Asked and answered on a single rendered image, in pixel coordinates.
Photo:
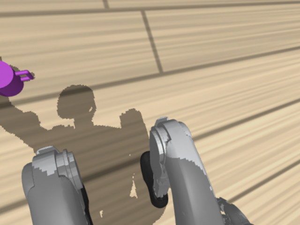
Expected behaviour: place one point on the mug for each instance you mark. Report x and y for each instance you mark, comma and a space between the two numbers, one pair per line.
11, 83

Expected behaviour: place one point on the right robot foot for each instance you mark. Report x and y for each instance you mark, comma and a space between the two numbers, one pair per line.
147, 174

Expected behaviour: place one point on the right robot hand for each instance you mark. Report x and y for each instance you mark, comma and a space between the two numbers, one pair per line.
232, 216

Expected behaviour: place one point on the left robot foot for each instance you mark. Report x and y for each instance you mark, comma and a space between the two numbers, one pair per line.
86, 202

